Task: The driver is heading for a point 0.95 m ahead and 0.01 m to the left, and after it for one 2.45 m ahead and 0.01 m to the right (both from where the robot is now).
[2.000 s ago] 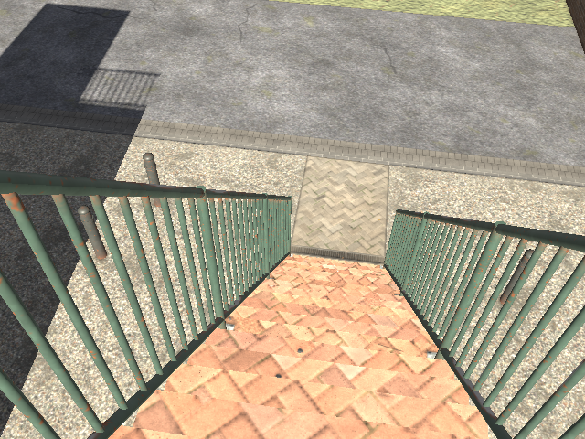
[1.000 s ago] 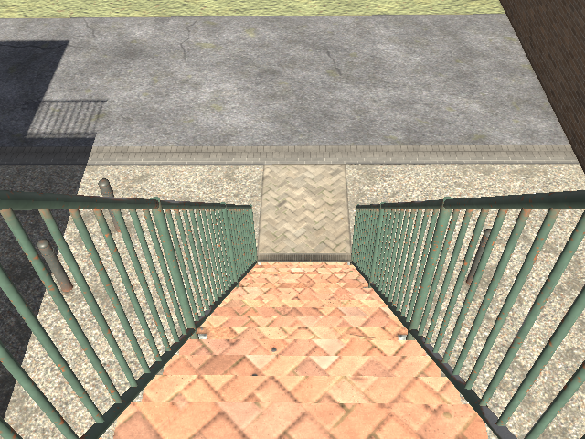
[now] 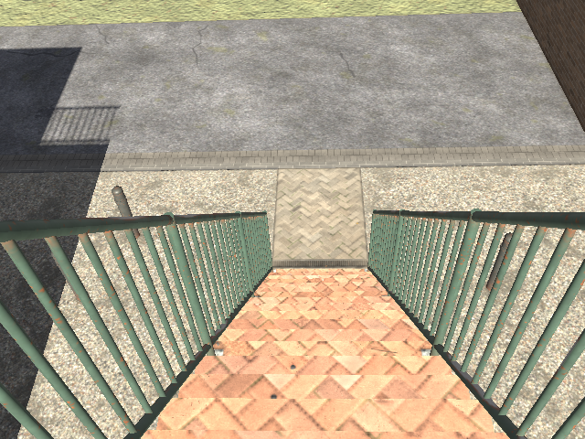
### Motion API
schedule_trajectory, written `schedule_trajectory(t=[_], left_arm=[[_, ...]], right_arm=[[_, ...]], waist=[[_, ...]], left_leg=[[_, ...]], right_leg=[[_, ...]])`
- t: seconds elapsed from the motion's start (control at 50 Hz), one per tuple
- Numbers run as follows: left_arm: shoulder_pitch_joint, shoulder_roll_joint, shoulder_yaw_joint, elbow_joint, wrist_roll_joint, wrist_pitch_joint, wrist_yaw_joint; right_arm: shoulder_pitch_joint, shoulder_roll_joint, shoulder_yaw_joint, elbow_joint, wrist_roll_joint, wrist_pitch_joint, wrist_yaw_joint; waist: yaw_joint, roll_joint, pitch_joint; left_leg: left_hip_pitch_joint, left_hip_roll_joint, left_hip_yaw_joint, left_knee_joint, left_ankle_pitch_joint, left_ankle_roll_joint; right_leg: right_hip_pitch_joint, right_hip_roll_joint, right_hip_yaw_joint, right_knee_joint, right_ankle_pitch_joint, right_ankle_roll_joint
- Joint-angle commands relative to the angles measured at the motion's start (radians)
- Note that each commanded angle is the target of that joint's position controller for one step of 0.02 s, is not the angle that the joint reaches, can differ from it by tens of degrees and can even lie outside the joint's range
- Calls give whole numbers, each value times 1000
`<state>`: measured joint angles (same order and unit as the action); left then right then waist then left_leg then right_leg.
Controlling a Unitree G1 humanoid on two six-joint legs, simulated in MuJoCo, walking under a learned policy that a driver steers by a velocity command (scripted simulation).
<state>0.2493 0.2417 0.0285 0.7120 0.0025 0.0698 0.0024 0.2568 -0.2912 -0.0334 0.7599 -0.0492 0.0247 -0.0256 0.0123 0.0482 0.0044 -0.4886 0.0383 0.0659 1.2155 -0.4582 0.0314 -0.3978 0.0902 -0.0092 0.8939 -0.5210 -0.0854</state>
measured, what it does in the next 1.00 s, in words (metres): steps on the spot: left foot, then right foot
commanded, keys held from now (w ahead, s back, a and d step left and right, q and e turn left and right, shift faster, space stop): w+e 0.16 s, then w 0.28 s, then w+q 0.56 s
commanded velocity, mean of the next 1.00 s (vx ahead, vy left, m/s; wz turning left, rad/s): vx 0.50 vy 0.00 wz -0.01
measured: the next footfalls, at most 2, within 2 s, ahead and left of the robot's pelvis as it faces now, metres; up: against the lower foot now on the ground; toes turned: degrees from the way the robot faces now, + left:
left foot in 0.44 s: +0.02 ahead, +0.08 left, +0.00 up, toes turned -13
right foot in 0.82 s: -0.03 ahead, -0.11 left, +0.00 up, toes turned -1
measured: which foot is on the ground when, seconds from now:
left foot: up 0.00-0.42, down 0.44-0.82, up 0.84-1.00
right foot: down 0.00-0.44, up 0.46-0.80, down 0.82-1.00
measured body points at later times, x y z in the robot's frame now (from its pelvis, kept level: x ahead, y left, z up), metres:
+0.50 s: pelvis +0.00 +0.00 +0.02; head +0.00 +0.02 +0.47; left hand +0.21 +0.22 -0.08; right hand +0.05 -0.26 -0.08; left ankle -0.02 +0.09 -0.69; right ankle -0.01 -0.09 -0.66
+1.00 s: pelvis -0.05 -0.02 +0.04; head -0.04 -0.03 +0.49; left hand +0.04 +0.24 -0.08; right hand +0.11 -0.29 -0.06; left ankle -0.04 +0.12 -0.61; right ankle -0.07 -0.11 -0.69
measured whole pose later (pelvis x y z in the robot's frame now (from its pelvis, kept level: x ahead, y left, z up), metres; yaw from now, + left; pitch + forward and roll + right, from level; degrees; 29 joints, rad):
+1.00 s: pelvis -0.05 -0.02 +0.04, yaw +2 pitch +0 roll +0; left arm 0.30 0.22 0.01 0.71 0.02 0.00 0.00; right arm 0.19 -0.29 -0.07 0.66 -0.01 0.09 -0.01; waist 0.02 0.02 0.00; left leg -0.58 -0.10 -0.11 1.21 -0.34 0.02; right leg -0.26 0.02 -0.06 0.63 -0.37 -0.05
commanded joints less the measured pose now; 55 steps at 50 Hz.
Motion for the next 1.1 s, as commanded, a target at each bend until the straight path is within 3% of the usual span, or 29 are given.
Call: schedule_trajectory(t=[0.02, 0.04, 0.06, 0.12, 0.16, 0.24, 0.3, 0.32, 0.34, 0.36, 0.38, 0.42, 0.44, 0.46, 0.48, 0.52, 0.6, 0.66, 0.72, 0.76, 0.8, 0.82, 0.84, 0.86, 0.88, 0.9, 0.96, 1.0, 1.1], left_arm=[[79, 199, 54, -43, -22, -29, 4], [-7, 142, 37, -67, -9, -20, 11], [-41, 114, 24, -84, 1, -22, 14], [-6, 142, 30, -100, 23, -46, 10], [13, 140, 34, -109, 14, -53, 16], [48, 99, 22, -120, 2, -44, 30], [18, 113, 27, -134, 12, -27, 21], [17, 97, 22, -128, 14, -17, 23], [9, 109, 27, -123, 15, -8, 22], [-45, 119, 29, -140, 9, -8, 14], [-21, 103, 23, -126, 13, -3, 17], [-97, 104, 22, -133, -7, 4, 21], [-144, 75, 18, -151, -19, 4, 25], [-157, 70, 18, -201, -21, -11, 22], [-144, 120, 35, -185, 6, -21, 34], [-136, 138, 43, -143, 16, -33, 29], [-146, 89, 27, -125, 37, 4, 18], [-191, 44, 4, -140, 33, 3, 21], [-185, 22, -13, -141, 23, -4, 20], [-155, 34, -13, -138, 18, -13, 18], [-28, 22, -15, -98, 28, -27, 14], [57, 48, -9, -68, 49, -34, 15], [62, 155, 10, -61, 49, -43, 13], [71, 213, 42, -55, 21, -56, 8], [28, 153, 29, -73, 14, -69, 3], [-39, 113, 16, -93, 18, -77, -1], [-58, 94, 14, -98, 17, -98, 2], [-8, 102, 19, -89, 22, -104, 4], [64, 148, 33, -65, 38, -98, 6]], right_arm=[[-84, -98, -20, -136, -1, 0, -22], [-105, -103, -25, -126, 8, 2, -21], [-98, -84, -24, -114, 3, 14, -22], [-39, -66, -32, -76, -9, 30, -12], [-82, -65, -36, -93, -10, 23, -10], [-114, -28, -23, -115, 9, 20, -13], [-82, -39, -20, -102, 16, 17, -5], [-130, -28, -6, -131, 18, 19, -3], [-130, -23, 0, -132, 26, 17, 0], [-33, -26, -5, -94, 29, 14, 3], [-62, -26, 2, -120, 34, 16, 3], [46, 4, 10, -95, 26, 12, 4], [146, -20, 4, -67, 10, 9, 1], [139, -129, -15, -66, 7, -5, 6], [115, -141, -29, -62, 35, -22, 22], [-6, -68, -10, -112, 58, -40, 31], [-20, -54, -1, -134, 43, -35, 22], [28, -61, -5, -138, 35, -12, 7], [34, -89, -20, -141, 19, 22, 12], [18, -94, -26, -151, 30, 41, 14], [-66, -82, -25, -178, 58, 56, 11], [-85, -37, -19, -193, 70, 57, 8], [-34, 6, -11, -225, 64, 52, 7], [-20, -55, -26, -215, 37, 49, 2], [-51, -98, -47, -193, 35, 41, 6], [-73, -103, -56, -181, 41, 37, 10], [-47, -79, -61, -147, 38, 57, 18], [-48, -64, -60, -140, 40, 68, 13], [-117, -15, -28, -164, 30, 74, 17]], waist=[[7, -196, -56], [-22, -164, 11], [-38, -166, 16], [-37, -118, -66], [-29, -86, -72], [-8, -127, -67], [3, -162, -90], [17, -155, -55], [30, -164, -58], [1, -183, -113], [10, -167, -79], [-65, -102, -87], [-110, 26, -82], [-79, 202, -26], [-54, 176, -10], [3, 21, -36], [25, 41, -63], [-5, 44, -77], [-34, 94, -87], [-29, 81, -92], [51, 23, -97], [71, -100, -105], [29, -334, -57], [36, -354, -58], [26, -217, -36], [-5, -154, -14], [-32, -150, -6], [-27, -132, -18], [13, -177, -35]], left_leg=[[-266, -40, -151, 143, -63, -88], [-245, -34, -123, 119, -8, -100], [-220, -40, -102, 131, 43, -105], [-130, -70, -69, 217, 198, -71], [-183, -67, -89, 207, 193, -59], [-224, -74, -85, 84, 62, -90], [-92, -77, -65, -11, -5, -99], [-103, -51, -105, -194, -132, -94], [-32, -61, -81, -270, -136, -89], [130, -89, -16, -182, 31, -81], [125, -75, -69, -386, -175, -53], [325, -83, -72, -635, 18, -8], [479, -15, -196, -740, 274, 41], [534, 193, -534, -734, 735, 137], [444, 305, -660, -752, 868, 214], [307, 239, -540, -775, 741, 231], [205, 100, -357, -753, 866, 207], [277, 50, -319, -730, 860, 192], [254, 47, -348, -729, 848, 206], [235, 60, -413, -724, 778, 211], [151, 31, -443, -652, 663, 171], [28, -36, -387, -473, 539, 117], [-232, -196, -265, -331, -17, 63], [-281, -146, -245, -192, -120, 33], [-246, -127, -258, -102, -47, 18], [-203, -121, -239, -47, 16, 7], [-121, -119, -184, 73, 134, -15], [-130, -113, -165, 96, 163, -17], [-61, -61, -71, -165, 93, -3]], right_leg=[[113, -315, 558, -406, 648, -280], [1, -269, 496, -389, 560, -241], [-52, -229, 458, -360, 630, -219], [-76, -188, 437, -323, 653, -206], [-20, -179, 462, -296, 671, -209], [95, -182, 480, -293, 794, -223], [107, -178, 471, -314, 859, -213], [128, -181, 482, -336, 792, -203], [127, -172, 466, -348, 808, -192], [61, -158, 437, -338, 900, -182], [59, -167, 476, -357, 808, -176], [12, -130, 459, -281, 812, -127], [-114, -43, 371, -56, 758, -65], [-380, 125, 229, 96, 208, -6], [-405, 92, 236, 209, -41, 38], [-274, 55, 202, 321, 54, 79], [-155, 8, 61, 339, 175, 123], [-132, -40, 21, 138, 116, 133], [-8, -41, -9, -9, 20, 135], [63, -36, 3, -115, 27, 128], [240, -42, 17, -357, 171, 97], [391, -128, 130, -430, 309, 64], [483, -337, 383, -413, 718, -17], [388, -460, 528, -469, 648, -121], [302, -447, 505, -505, 509, -158], [215, -416, 438, -520, 444, -156], [108, -339, 234, -486, 639, -128], [119, -341, 183, -454, 722, -125], [143, -338, 72, -409, 690, -104]])
Keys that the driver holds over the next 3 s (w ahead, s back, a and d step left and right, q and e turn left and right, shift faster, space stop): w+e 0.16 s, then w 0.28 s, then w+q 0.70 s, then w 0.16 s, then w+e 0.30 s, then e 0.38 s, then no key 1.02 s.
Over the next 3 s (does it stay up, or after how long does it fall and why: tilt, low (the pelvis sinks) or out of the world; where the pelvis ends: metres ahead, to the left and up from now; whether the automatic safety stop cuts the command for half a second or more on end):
stays up -0.06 0.03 0.06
